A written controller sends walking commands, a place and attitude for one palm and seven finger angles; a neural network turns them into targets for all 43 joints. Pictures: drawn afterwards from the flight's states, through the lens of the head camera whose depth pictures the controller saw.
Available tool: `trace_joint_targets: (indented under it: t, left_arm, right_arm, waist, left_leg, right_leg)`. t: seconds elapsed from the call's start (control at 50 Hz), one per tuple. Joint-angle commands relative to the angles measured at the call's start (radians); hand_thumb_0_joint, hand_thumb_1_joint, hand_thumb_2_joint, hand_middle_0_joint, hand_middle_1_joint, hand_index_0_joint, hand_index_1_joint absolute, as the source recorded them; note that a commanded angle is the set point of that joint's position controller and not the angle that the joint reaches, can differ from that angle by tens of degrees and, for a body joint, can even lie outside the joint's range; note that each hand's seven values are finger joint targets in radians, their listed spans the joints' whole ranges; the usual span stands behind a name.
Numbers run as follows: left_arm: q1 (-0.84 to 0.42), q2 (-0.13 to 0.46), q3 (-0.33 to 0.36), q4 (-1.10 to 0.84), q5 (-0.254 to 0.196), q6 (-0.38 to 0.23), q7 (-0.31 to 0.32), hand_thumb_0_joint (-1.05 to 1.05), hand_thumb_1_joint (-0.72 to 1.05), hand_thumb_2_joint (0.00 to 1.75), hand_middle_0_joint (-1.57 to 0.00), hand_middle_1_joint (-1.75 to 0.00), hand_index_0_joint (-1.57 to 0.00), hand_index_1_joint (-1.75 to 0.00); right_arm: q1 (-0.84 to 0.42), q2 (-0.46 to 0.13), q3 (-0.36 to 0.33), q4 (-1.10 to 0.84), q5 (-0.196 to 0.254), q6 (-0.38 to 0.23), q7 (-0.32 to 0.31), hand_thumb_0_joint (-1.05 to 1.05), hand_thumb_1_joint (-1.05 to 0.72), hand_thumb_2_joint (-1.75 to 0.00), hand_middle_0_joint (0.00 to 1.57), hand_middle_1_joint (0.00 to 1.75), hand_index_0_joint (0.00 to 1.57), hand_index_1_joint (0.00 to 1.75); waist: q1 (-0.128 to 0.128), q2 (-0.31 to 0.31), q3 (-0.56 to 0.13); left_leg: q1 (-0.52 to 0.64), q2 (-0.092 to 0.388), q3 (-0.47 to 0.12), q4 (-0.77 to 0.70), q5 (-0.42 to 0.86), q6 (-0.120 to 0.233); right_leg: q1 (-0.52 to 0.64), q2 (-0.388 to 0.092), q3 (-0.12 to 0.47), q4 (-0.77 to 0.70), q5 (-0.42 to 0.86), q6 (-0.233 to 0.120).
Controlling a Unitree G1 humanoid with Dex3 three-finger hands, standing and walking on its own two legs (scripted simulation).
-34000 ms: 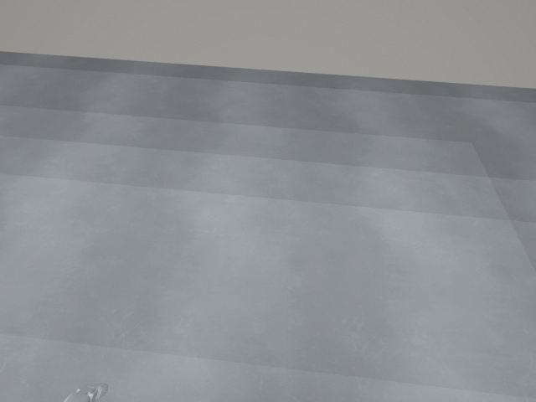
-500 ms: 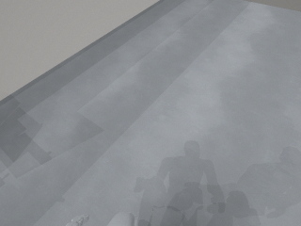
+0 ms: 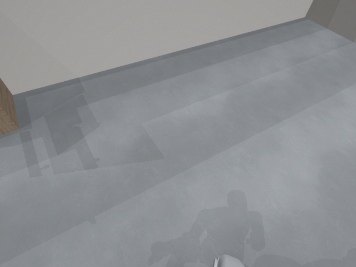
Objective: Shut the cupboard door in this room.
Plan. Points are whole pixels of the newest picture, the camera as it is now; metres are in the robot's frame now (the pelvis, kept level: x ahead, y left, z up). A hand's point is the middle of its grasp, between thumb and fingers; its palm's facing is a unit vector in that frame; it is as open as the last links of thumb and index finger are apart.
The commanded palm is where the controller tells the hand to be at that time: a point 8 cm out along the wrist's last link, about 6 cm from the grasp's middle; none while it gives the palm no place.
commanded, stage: walk to a spot facing it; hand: left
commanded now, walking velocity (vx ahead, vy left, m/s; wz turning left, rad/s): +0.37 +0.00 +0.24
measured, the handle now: out of the picture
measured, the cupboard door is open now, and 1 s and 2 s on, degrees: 92 92 92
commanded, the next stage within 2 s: turn to face it in 1.06 s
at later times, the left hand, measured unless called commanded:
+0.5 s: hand (132, 217) +0.26 +0.15 -0.17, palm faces +0.17 -0.96 -0.22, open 7.2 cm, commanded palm none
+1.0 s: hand (112, 183) +0.36 +0.24 -0.18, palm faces +0.32 -0.94 -0.14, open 7.4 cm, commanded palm none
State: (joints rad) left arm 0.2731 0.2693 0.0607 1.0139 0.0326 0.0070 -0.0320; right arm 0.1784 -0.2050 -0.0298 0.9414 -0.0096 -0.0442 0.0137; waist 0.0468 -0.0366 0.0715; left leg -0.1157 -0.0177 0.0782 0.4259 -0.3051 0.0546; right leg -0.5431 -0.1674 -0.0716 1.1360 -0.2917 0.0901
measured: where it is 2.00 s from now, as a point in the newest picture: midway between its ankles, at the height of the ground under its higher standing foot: (165, 188)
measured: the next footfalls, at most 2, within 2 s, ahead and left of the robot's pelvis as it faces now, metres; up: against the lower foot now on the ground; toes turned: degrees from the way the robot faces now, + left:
right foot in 0.28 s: +0.31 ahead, -0.13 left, +0.00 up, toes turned -3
left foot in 0.76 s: +0.42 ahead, +0.15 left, +0.00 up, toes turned +24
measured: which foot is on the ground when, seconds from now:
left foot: down 0.00-0.28, up 0.30-0.74, down 0.76-1.00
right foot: up 0.00-0.26, down 0.28-0.78, up 0.80-1.00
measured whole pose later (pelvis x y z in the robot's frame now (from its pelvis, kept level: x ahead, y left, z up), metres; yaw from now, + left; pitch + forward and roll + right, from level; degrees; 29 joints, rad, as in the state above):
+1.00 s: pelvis +0.40 +0.07 +0.00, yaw +16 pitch -1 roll -1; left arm 0.28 0.18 0.05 1.08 0.04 -0.01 -0.02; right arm 0.22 -0.17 -0.07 1.01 -0.01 -0.08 -0.02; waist 0.03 -0.03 0.05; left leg -0.16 -0.01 0.16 0.41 -0.23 0.09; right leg -0.56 -0.15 -0.07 1.13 -0.25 0.04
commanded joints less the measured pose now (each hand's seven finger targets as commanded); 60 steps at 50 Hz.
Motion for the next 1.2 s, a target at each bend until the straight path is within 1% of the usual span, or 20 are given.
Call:
trace_joint_targets:
  t: [0.0,0.14,0.18,0.22,0.24,0.26,0.28,0.32,0.4,0.52,0.64,0.7,0.72,0.74,0.76,0.78,0.84,0.9,1.08,1.18]
  left_arm:
    - [-0.072,0.05,0.005,-0.103,-0.006,-0.03,0.004,0.0,0.9,0.9,-0.2,-0.3,-0.2,-0.3]
    - [-0.251,0.006,-0.009,-0.168,-0.018,-0.046,-0.002,0.0,0.9,0.9,-0.2,-0.3,-0.2,-0.3]
    - [-0.201,0.016,-0.004,-0.16,-0.018,-0.053,0.002,0.0,0.9,0.9,-0.2,-0.3,-0.2,-0.3]
    - [0.031,0.045,0.011,-0.091,-0.013,-0.069,0.008,0.0,0.9,0.9,-0.2,-0.3,-0.2,-0.3]
    - [0.197,0.112,0.029,-0.037,-0.002,-0.084,0.016,0.0,0.9,0.9,-0.2,-0.3,-0.2,-0.3]
    - [0.302,0.22,0.056,-0.001,0.004,-0.086,0.031,0.0,0.9,0.9,-0.2,-0.3,-0.2,-0.3]
    - [0.23,0.219,0.055,-0.016,-0.019,-0.08,0.033,0.0,0.9,0.9,-0.2,-0.3,-0.2,-0.3]
    - [0.029,0.111,0.031,-0.058,-0.014,-0.077,0.036,0.0,0.9,0.9,-0.2,-0.3,-0.2,-0.3]
    - [-0.022,0.013,0.011,-0.045,-0.006,-0.091,0.042,0.0,0.9,0.9,-0.2,-0.3,-0.2,-0.3]
    - [0.052,0.011,0.011,-0.001,-0.003,-0.107,0.044,0.0,0.9,0.9,-0.2,-0.3,-0.2,-0.3]
    - [0.129,0.047,0.012,0.04,-0.004,-0.097,0.043,0.0,0.9,0.9,-0.2,-0.3,-0.2,-0.3]
    - [0.121,0.057,0.013,0.05,-0.007,-0.088,0.042,0.0,0.9,0.9,-0.2,-0.3,-0.2,-0.3]
    - [0.113,0.051,0.01,0.049,-0.012,-0.087,0.04,0.0,0.9,0.9,-0.2,-0.3,-0.2,-0.3]
    - [0.136,0.004,0.006,0.025,-0.018,-0.085,0.03,0.0,0.9,0.9,-0.2,-0.3,-0.2,-0.3]
    - [0.097,-0.025,-0.01,-0.021,-0.021,-0.09,0.023,0.0,0.9,0.9,-0.2,-0.3,-0.2,-0.3]
    - [0.023,0.001,-0.007,-0.035,-0.017,-0.081,0.031,0.0,0.9,0.9,-0.2,-0.3,-0.2,-0.3]
    - [0.013,-0.026,0.0,0.007,-0.003,-0.066,0.019,0.0,0.9,0.9,-0.2,-0.3,-0.2,-0.3]
    - [0.075,-0.058,-0.003,0.033,0.0,-0.041,0.018,0.0,0.9,0.9,-0.2,-0.3,-0.2,-0.3]
    - [-0.097,-0.053,0.004,-0.046,-0.008,-0.018,0.01,0.0,0.9,0.9,-0.2,-0.3,-0.2,-0.3]
    - [-0.204,-0.071,-0.014,-0.081,-0.012,-0.036,0.015,0.0,0.9,0.9,-0.2,-0.3,-0.2,-0.3]
  right_arm:
    - [0.135,-0.166,-0.053,0.011,0.004,-0.029,-0.017,0.0,-0.9,-0.9,0.2,0.3,0.2,0.3]
    - [0.217,-0.137,-0.052,0.078,-0.007,-0.035,-0.03,0.0,-0.9,-0.9,0.2,0.3,0.2,0.3]
    - [0.215,-0.147,-0.057,0.095,-0.01,-0.033,-0.032,0.0,-0.9,-0.9,0.2,0.3,0.2,0.3]
    - [0.192,-0.161,-0.06,0.104,-0.005,-0.03,-0.034,0.0,-0.9,-0.9,0.2,0.3,0.2,0.3]
    - [0.202,-0.139,-0.059,0.103,0.005,-0.032,-0.027,0.0,-0.9,-0.9,0.2,0.3,0.2,0.3]
    - [0.271,-0.056,-0.045,0.08,0.02,-0.034,-0.021,0.0,-0.9,-0.9,0.2,0.3,0.2,0.3]
    - [0.259,-0.068,-0.049,0.075,0.02,-0.02,-0.02,0.0,-0.9,-0.9,0.2,0.3,0.2,0.3]
    - [0.152,-0.047,-0.051,0.069,-0.003,-0.005,-0.003,0.0,-0.9,-0.9,0.2,0.3,0.2,0.3]
    - [0.22,0.001,-0.048,0.106,-0.018,0.035,0.005,0.0,-0.9,-0.9,0.2,0.3,0.2,0.3]
    - [0.078,0.021,-0.044,0.046,-0.017,0.034,0.023,0.0,-0.9,-0.9,0.2,0.3,0.2,0.3]
    - [-0.074,0.021,-0.031,-0.009,-0.013,0.009,0.037,0.0,-0.9,-0.9,0.2,0.3,0.2,0.3]
    - [0.014,-0.01,-0.04,0.01,-0.019,-0.002,0.029,0.0,-0.9,-0.9,0.2,0.3,0.2,0.3]
    - [0.144,-0.054,-0.051,0.047,-0.023,-0.009,0.022,0.0,-0.9,-0.9,0.2,0.3,0.2,0.3]
    - [0.287,-0.171,-0.082,0.077,-0.031,-0.017,0.007,0.0,-0.9,-0.9,0.2,0.3,0.2,0.3]
    - [0.368,-0.255,-0.097,0.096,-0.017,-0.013,-0.01,0.0,-0.9,-0.9,0.2,0.3,0.2,0.3]
    - [0.325,-0.242,-0.094,0.099,-0.008,-0.005,-0.019,0.0,-0.9,-0.9,0.2,0.3,0.2,0.3]
    - [0.145,-0.111,-0.058,0.054,-0.009,-0.02,-0.024,0.0,-0.9,-0.9,0.2,0.3,0.2,0.3]
    - [0.13,-0.078,-0.047,0.063,-0.006,-0.037,-0.028,0.0,-0.9,-0.9,0.2,0.3,0.2,0.3]
    - [0.222,-0.068,-0.047,0.1,-0.005,-0.045,-0.038,0.0,-0.9,-0.9,0.2,0.3,0.2,0.3]
    - [0.292,-0.061,-0.037,0.148,-0.016,-0.033,-0.044,0.0,-0.9,-0.9,0.2,0.3,0.2,0.3]
  waist:
    - [-0.057,0.131,-0.007]
    - [-0.094,0.15,0.052]
    - [-0.063,0.136,0.022]
    - [0.048,0.098,-0.088]
    - [0.112,-0.002,-0.197]
    - [0.112,-0.27,-0.316]
    - [0.075,-0.217,-0.269]
    - [0.019,-0.09,-0.036]
    - [-0.064,-0.08,-0.045]
    - [-0.051,-0.068,0.007]
    - [0.0,-0.081,0.025]
    - [-0.061,-0.048,-0.007]
    - [-0.12,0.012,-0.087]
    - [-0.175,0.24,-0.214]
    - [-0.191,0.377,-0.223]
    - [-0.181,0.254,-0.199]
    - [-0.094,0.139,-0.022]
    - [-0.046,0.121,-0.031]
    - [-0.057,0.118,0.038]
    - [-0.092,0.137,0.057]
  left_leg:
    - [0.128,0.25,-0.188,-0.202,0.485,0.115]
    - [0.107,0.238,-0.178,-0.172,0.583,0.108]
    - [0.098,0.251,-0.192,-0.104,0.7,0.103]
    - [0.056,0.2,-0.162,0.156,0.796,0.061]
    - [-0.098,0.133,-0.133,0.418,0.615,0.024]
    - [-0.372,-0.049,-0.082,0.77,-0.116,-0.02]
    - [-0.393,0.001,-0.158,0.939,-0.23,-0.001]
    - [-0.464,0.095,-0.154,0.974,-0.048,-0.001]
    - [-0.404,0.127,-0.117,0.854,0.062,-0.043]
    - [-0.491,0.163,-0.055,0.559,0.114,-0.077]
    - [-0.397,0.118,0.018,0.265,0.078,-0.048]
    - [-0.174,0.064,0.064,0.153,0.057,-0.026]
    - [0.038,0.05,0.057,0.08,0.07,-0.007]
    - [0.288,0.252,-0.247,-0.005,0.037,0.065]
    - [0.392,0.438,-0.542,-0.123,0.157,0.153]
    - [0.307,0.461,-0.534,-0.15,0.077,0.169]
    - [0.01,0.354,-0.312,-0.216,0.032,0.103]
    - [-0.046,0.301,-0.186,-0.25,0.121,0.092]
    - [0.106,0.298,-0.043,-0.242,0.456,0.09]
    - [0.134,0.289,-0.013,-0.126,0.798,0.077]
  right_leg:
    - [-0.183,0.004,0.006,-0.036,0.078,0.015]
    - [-0.055,0.049,-0.029,-0.41,0.14,-0.031]
    - [0.083,0.086,-0.045,-0.47,0.103,-0.063]
    - [0.379,0.131,-0.07,-0.574,0.154,-0.084]
    - [0.648,0.034,0.035,-0.614,0.179,-0.118]
    - [0.843,-0.292,0.499,-0.72,0.245,-0.22]
    - [0.69,-0.365,0.591,-0.867,0.004,-0.258]
    - [0.383,-0.273,0.432,-0.937,-0.291,-0.21]
    - [0.232,-0.168,0.118,-0.949,-0.119,-0.159]
    - [0.327,-0.16,-0.016,-0.977,0.044,-0.189]
    - [0.45,-0.189,-0.056,-0.919,0.163,-0.197]
    - [0.408,-0.178,-0.112,-0.758,0.273,-0.173]
    - [0.345,-0.124,-0.176,-0.544,0.352,-0.142]
    - [0.138,-0.007,-0.216,-0.232,0.146,-0.082]
    - [-0.102,0.092,-0.138,0.007,-0.28,-0.056]
    - [-0.145,0.052,-0.03,0.117,-0.267,-0.073]
    - [-0.099,-0.017,0.029,0.097,-0.06,-0.067]
    - [-0.038,-0.007,0.021,0.032,0.021,-0.051]
    - [-0.175,0.021,0.011,-0.177,0.171,-0.041]
    - [-0.03,0.081,-0.048,-0.439,0.127,-0.081]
